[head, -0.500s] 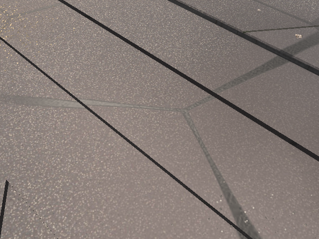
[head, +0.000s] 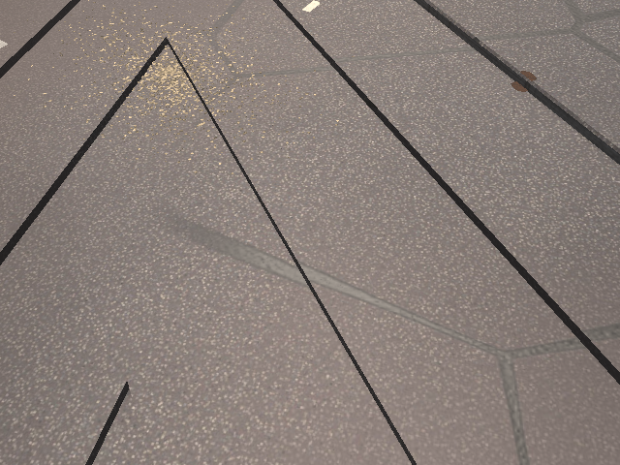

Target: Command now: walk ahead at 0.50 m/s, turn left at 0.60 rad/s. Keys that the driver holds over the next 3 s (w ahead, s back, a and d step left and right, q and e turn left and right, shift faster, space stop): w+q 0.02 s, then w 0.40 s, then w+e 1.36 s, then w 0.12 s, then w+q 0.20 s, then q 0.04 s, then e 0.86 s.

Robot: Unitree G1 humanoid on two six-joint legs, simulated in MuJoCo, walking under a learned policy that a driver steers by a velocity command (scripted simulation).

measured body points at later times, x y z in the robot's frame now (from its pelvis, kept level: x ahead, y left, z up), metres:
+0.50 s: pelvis +0.27 +0.09 +0.00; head +0.30 +0.10 +0.45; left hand +0.38 +0.38 -0.11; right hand +0.39 -0.17 -0.10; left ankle +0.27 +0.16 -0.74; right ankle +0.33 -0.08 -0.65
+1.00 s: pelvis +0.56 +0.07 +0.01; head +0.60 +0.07 +0.46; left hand +0.71 +0.32 -0.10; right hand +0.68 -0.22 -0.09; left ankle +0.51 +0.22 -0.66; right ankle +0.61 -0.03 -0.72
